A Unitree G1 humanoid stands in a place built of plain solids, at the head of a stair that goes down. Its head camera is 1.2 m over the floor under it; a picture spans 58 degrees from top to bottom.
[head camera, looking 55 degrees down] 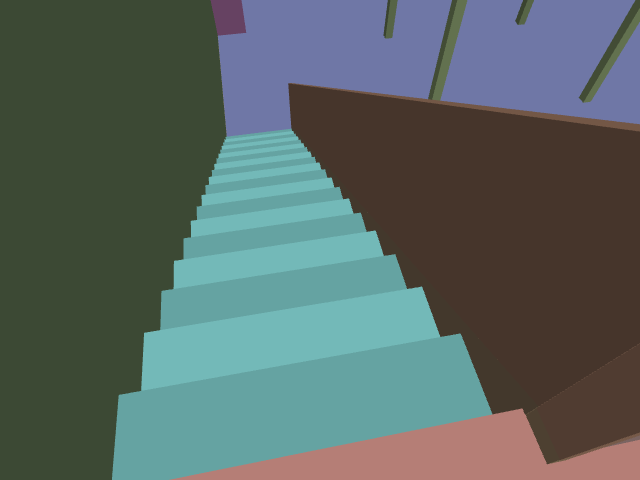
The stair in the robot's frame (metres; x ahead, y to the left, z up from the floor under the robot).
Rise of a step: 0.20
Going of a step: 0.30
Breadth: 1.14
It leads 10 degrees to the left of straight ahead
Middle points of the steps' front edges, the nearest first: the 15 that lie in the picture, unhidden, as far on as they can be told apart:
0.19 0.02 0.00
0.49 0.08 -0.20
0.78 0.13 -0.40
1.08 0.19 -0.61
1.37 0.24 -0.81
1.67 0.29 -1.01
1.96 0.35 -1.21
2.25 0.40 -1.41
2.55 0.46 -1.62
2.84 0.51 -1.82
3.14 0.57 -2.02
3.43 0.62 -2.22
3.73 0.67 -2.43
4.02 0.73 -2.63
4.32 0.78 -2.83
